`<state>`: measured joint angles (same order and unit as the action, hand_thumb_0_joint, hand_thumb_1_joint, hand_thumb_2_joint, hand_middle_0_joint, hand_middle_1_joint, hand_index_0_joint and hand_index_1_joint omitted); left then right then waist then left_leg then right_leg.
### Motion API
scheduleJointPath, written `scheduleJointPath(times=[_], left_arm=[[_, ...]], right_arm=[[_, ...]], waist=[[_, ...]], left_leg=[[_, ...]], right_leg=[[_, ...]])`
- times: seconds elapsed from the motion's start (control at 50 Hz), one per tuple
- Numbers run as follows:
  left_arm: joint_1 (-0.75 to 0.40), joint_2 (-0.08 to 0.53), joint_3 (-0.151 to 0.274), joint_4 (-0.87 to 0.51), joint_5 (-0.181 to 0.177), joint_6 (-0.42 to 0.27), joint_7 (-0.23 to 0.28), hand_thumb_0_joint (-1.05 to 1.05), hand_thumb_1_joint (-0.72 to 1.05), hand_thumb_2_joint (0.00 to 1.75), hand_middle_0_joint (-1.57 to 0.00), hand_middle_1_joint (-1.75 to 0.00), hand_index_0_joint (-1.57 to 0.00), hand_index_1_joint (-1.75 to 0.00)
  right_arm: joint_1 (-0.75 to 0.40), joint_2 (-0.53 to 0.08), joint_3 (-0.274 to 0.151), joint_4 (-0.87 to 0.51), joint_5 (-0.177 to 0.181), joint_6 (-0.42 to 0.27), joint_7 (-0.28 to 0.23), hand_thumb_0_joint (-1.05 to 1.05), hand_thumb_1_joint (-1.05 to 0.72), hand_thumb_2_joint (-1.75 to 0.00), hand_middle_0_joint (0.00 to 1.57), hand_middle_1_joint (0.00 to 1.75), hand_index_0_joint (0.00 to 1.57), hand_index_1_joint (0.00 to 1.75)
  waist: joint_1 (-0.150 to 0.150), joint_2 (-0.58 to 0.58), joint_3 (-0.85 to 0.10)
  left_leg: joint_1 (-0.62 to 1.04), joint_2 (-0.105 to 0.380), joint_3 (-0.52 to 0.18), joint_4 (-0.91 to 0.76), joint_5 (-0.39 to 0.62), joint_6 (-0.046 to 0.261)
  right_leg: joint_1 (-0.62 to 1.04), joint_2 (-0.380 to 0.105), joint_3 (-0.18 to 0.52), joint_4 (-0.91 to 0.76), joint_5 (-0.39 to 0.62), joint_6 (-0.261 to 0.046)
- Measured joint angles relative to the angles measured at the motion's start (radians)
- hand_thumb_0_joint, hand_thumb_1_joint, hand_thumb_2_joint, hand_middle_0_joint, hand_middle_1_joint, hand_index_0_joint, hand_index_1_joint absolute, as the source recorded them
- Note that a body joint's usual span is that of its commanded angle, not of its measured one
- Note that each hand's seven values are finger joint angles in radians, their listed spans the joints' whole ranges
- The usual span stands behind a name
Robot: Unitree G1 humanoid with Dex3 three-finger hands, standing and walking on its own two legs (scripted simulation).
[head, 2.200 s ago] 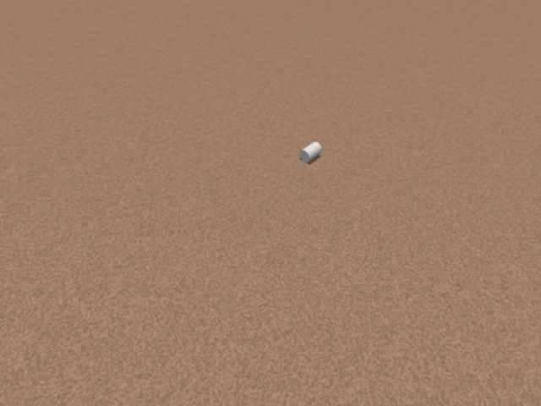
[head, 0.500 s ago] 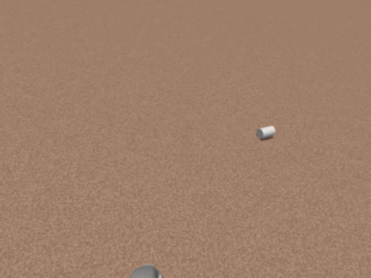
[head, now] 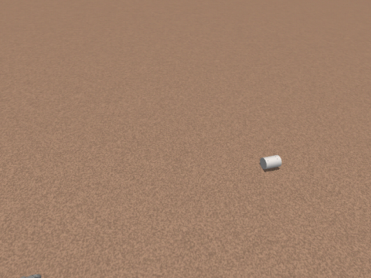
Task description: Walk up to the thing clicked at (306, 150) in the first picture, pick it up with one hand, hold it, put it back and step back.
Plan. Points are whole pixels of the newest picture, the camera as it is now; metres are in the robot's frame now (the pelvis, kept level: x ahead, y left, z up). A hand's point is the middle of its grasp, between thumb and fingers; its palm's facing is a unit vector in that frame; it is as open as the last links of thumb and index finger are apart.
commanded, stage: walk up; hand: left
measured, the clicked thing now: (270, 162) +1.00 -0.57 -0.69
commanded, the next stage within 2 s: none
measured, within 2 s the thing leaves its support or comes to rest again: neither
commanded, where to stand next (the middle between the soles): +0.69 -0.95 m, yaw +15 degrees
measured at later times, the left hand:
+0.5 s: hand (140, 259) +0.21 +0.12 -0.14, palm faces +0.05 -0.96 -0.28, open 7.4 cm
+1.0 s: hand (214, 225) +0.31 -0.07 -0.14, palm faces +0.17 -0.93 -0.32, open 7.4 cm
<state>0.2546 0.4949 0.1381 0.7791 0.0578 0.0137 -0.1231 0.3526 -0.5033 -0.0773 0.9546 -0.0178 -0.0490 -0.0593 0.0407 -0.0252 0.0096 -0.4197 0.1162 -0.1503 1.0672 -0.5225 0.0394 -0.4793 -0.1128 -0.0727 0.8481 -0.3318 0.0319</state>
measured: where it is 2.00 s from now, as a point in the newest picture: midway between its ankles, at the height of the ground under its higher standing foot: (318, 228)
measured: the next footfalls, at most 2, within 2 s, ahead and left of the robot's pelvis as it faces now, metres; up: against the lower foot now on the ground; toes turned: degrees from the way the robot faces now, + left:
left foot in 0.32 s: +0.23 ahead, +0.00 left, +0.00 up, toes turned +11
right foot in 0.68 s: +0.34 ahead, -0.43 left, +0.00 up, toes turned +5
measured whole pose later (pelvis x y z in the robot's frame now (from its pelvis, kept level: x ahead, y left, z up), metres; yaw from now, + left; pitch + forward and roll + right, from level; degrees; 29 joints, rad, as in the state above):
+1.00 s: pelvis +0.31 -0.35 +0.01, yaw +11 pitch -1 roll -1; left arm 0.30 0.44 0.09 0.76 0.05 0.08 -0.08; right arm 0.34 -0.42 -0.03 0.92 -0.02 -0.13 -0.08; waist 0.05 -0.07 0.08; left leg -0.46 -0.01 0.14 0.72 -0.25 0.08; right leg -0.36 0.02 -0.08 0.86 -0.45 -0.06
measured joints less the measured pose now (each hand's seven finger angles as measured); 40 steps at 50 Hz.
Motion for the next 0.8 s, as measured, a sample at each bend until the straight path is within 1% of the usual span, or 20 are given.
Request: scheduleJointPath(times=[0.04,0.08,0.12,0.2,0.26,0.3,0.32,0.34,0.38,0.42,0.48,0.56,0.62,0.66,0.68,0.7,0.72,0.74,0.78,0.8], left_arm=[[0.007,-0.032,-0.018,0.009,-0.007,-0.004,0.012,0.0,0.9,0.9,-0.2,-0.3,-0.2,-0.3],[0.026,-0.055,-0.032,0.023,-0.013,-0.007,0.019,0.0,0.9,0.9,-0.2,-0.3,-0.2,-0.3],[0.045,-0.063,-0.039,0.032,-0.014,-0.007,0.023,0.0,0.9,0.9,-0.2,-0.3,-0.2,-0.3],[0.076,-0.056,-0.042,0.03,-0.005,0.001,0.027,0.01,0.9,0.9,-0.2,-0.3,-0.2,-0.3],[0.092,-0.047,-0.042,0.021,0.0,0.018,0.027,0.01,0.9,0.9,-0.2,-0.3,-0.2,-0.3],[0.107,-0.046,-0.046,0.009,-0.004,0.027,0.027,0.01,0.9,0.9,-0.2,-0.3,-0.2,-0.3],[0.115,-0.051,-0.049,0.003,-0.005,0.029,0.029,0.01,0.9,0.9,-0.2,-0.3,-0.2,-0.3],[0.109,-0.057,-0.05,0.003,-0.002,0.035,0.031,0.01,0.9,0.9,-0.2,-0.3,-0.2,-0.3],[0.093,-0.068,-0.06,0.002,0.003,0.053,0.033,0.01,0.9,0.9,-0.2,-0.3,-0.2,-0.3],[0.072,-0.063,-0.064,-0.001,-0.001,0.063,0.03,0.01,0.9,0.9,-0.2,-0.3,-0.2,-0.3],[0.03,-0.047,-0.05,-0.016,-0.005,0.064,0.018,0.01,0.9,0.9,-0.2,-0.3,-0.2,-0.3],[-0.026,-0.022,-0.027,-0.037,-0.01,0.066,-0.002,0.01,0.9,0.9,-0.2,-0.3,-0.2,-0.3],[-0.056,-0.002,-0.014,-0.037,-0.012,0.071,-0.011,0.01,0.9,0.9,-0.2,-0.3,-0.2,-0.3],[-0.062,0.01,-0.005,-0.036,-0.015,0.064,-0.012,0.01,0.9,0.9,-0.2,-0.3,-0.2,-0.3],[-0.06,0.013,-0.001,-0.038,-0.015,0.054,-0.009,0.01,0.9,0.9,-0.2,-0.3,-0.2,-0.3],[-0.063,0.006,0.003,-0.037,-0.009,0.042,-0.002,0.01,0.9,0.9,-0.2,-0.3,-0.2,-0.3],[-0.064,-0.004,0.0,-0.037,-0.006,0.033,0.006,0.01,0.9,0.9,-0.2,-0.3,-0.2,-0.3],[-0.061,-0.015,-0.006,-0.036,-0.009,0.028,0.013,0.0,0.9,0.9,-0.2,-0.3,-0.2,-0.3],[-0.044,-0.043,-0.021,-0.03,-0.019,0.026,0.025,0.0,0.9,0.9,-0.2,-0.3,-0.2,-0.3],[-0.033,-0.053,-0.028,-0.026,-0.021,0.025,0.029,0.0,0.9,0.9,-0.2,-0.3,-0.2,-0.3]], right_arm=[[-0.027,-0.005,-0.001,0.026,0.014,0.005,-0.008,0.01,-0.9,-0.9,0.21,0.3,0.2,0.3],[-0.047,0.001,0.006,0.029,0.023,-0.012,-0.002,0.01,-0.9,-0.9,0.2,0.3,0.2,0.3],[-0.058,0.016,0.017,0.015,0.025,-0.03,0.009,0.01,-0.91,-0.9,0.2,0.3,0.2,0.3],[-0.07,0.054,0.036,-0.024,0.023,-0.043,0.024,0.01,-0.91,-0.9,0.2,0.3,0.2,0.3],[-0.061,0.078,0.045,-0.047,0.027,-0.047,0.027,0.01,-0.9,-0.9,0.21,0.3,0.2,0.3],[-0.045,0.078,0.048,-0.073,0.024,-0.058,0.022,0.01,-0.9,-0.9,0.21,0.3,0.2,0.3],[-0.038,0.072,0.045,-0.088,0.017,-0.065,0.016,0.01,-0.9,-0.9,0.21,0.3,0.21,0.3],[-0.039,0.072,0.04,-0.1,0.011,-0.066,0.006,0.01,-0.9,-0.9,0.21,0.3,0.21,0.3],[-0.04,0.07,0.041,-0.118,0.023,-0.057,-0.009,0.0,-0.9,-0.9,0.21,0.3,0.21,0.3],[-0.04,0.076,0.045,-0.117,0.031,-0.052,-0.02,0.0,-0.9,-0.9,0.21,0.3,0.21,0.3],[-0.02,0.074,0.051,-0.106,0.023,-0.054,-0.019,0.0,-0.9,-0.9,0.21,0.3,0.21,0.3],[0.005,0.053,0.05,-0.084,0.002,-0.059,-0.005,0.01,-0.9,-0.9,0.21,0.3,0.21,0.3],[0.019,0.029,0.042,-0.067,-0.009,-0.058,0.001,0.01,-0.9,-0.9,0.21,0.3,0.21,0.3],[0.023,0.009,0.036,-0.051,-0.014,-0.049,0.001,0.01,-0.9,-0.9,0.21,0.3,0.21,0.3],[0.026,-0.004,0.032,-0.043,-0.016,-0.041,-0.002,0.01,-0.9,-0.9,0.21,0.3,0.21,0.3],[0.02,-0.019,0.026,-0.029,-0.016,-0.03,-0.01,0.01,-0.9,-0.9,0.21,0.3,0.21,0.3],[0.01,-0.025,0.02,-0.011,-0.01,-0.015,-0.02,0.01,-0.9,-0.9,0.21,0.3,0.21,0.3],[-0.004,-0.024,0.016,0.006,-0.003,-0.002,-0.031,0.01,-0.9,-0.9,0.21,0.3,0.21,0.3],[-0.031,-0.019,0.018,0.031,0.009,0.003,-0.036,0.01,-0.9,-0.9,0.21,0.3,0.2,0.3],[-0.042,-0.013,0.022,0.036,0.014,-0.004,-0.034,0.01,-0.9,-0.9,0.21,0.3,0.2,0.3]], waist=[[0.017,0.024,0.004],[0.025,0.036,0.006],[0.034,0.032,0.012],[0.058,0.003,0.038],[0.071,-0.026,0.052],[0.069,-0.041,0.055],[0.059,-0.043,0.055],[0.045,-0.057,0.066],[0.018,-0.071,0.076],[-0.001,-0.092,0.076],[-0.02,-0.114,0.067],[-0.042,-0.114,0.059],[-0.062,-0.096,0.043],[-0.07,-0.076,0.03],[-0.068,-0.06,0.023],[-0.063,-0.03,0.028],[-0.059,-0.011,0.033],[-0.054,-0.003,0.037],[-0.042,0.014,0.043],[-0.034,0.019,0.046]], left_leg=[[-0.067,-0.036,0.054,0.127,0.041,0.01],[-0.103,-0.055,0.128,0.117,0.076,0.009],[-0.12,-0.072,0.184,0.035,0.083,0.005],[-0.13,-0.095,0.245,-0.143,0.131,0.006],[-0.092,-0.103,0.273,-0.28,0.22,0.011],[-0.023,-0.113,0.282,-0.408,0.317,0.023],[-0.002,-0.118,0.27,-0.433,0.309,0.04],[-0.008,-0.125,0.268,-0.399,0.286,0.041],[-0.011,-0.12,0.259,-0.35,0.251,0.031],[0.014,-0.108,0.252,-0.355,0.241,0.013],[0.04,-0.082,0.23,-0.365,0.228,-0.018],[0.051,-0.033,0.186,-0.349,0.192,-0.046],[0.045,0.013,0.146,-0.329,0.157,-0.056],[0.039,0.052,0.116,-0.304,0.126,-0.057],[0.026,0.075,0.096,-0.269,0.099,-0.04],[-0.003,0.097,0.067,-0.19,0.071,-0.019],[-0.042,0.084,0.045,-0.092,0.029,-0.009],[-0.078,0.056,0.046,-0.002,0.005,-0.004],[-0.129,0.011,0.093,0.094,0.016,0.002],[-0.144,-0.006,0.129,0.095,0.026,0.003]], right_leg=[[0.046,0.012,-0.033,-0.033,-0.015,-0.018],[0.105,0.027,-0.062,-0.101,-0.008,-0.044],[0.157,0.042,-0.088,-0.166,-0.001,-0.067],[0.238,0.08,-0.129,-0.253,-0.006,-0.098],[0.281,0.103,-0.156,-0.269,-0.04,-0.109],[0.281,0.108,-0.167,-0.209,-0.096,-0.115],[0.254,0.108,-0.159,-0.129,-0.127,-0.112],[0.212,0.105,-0.12,-0.02,-0.15,-0.096],[0.11,0.123,-0.025,0.205,-0.177,-0.054],[0.021,0.108,0.04,0.338,-0.147,-0.035],[-0.072,0.042,0.1,0.345,-0.088,-0.029],[-0.114,-0.027,0.15,0.22,-0.052,-0.027],[-0.095,-0.042,0.148,0.11,-0.05,-0.031],[-0.04,-0.031,0.121,0.01,-0.034,-0.036],[-0.008,-0.013,0.102,-0.039,-0.014,-0.021],[-0.008,0.014,0.079,-0.015,-0.02,0.004],[-0.011,0.026,0.059,0.015,-0.04,0.013],[-0.003,0.032,0.044,0.025,-0.054,0.011],[0.036,0.046,0.019,-0.011,-0.055,-0.011],[0.058,0.054,0.01,-0.038,-0.05,-0.025]])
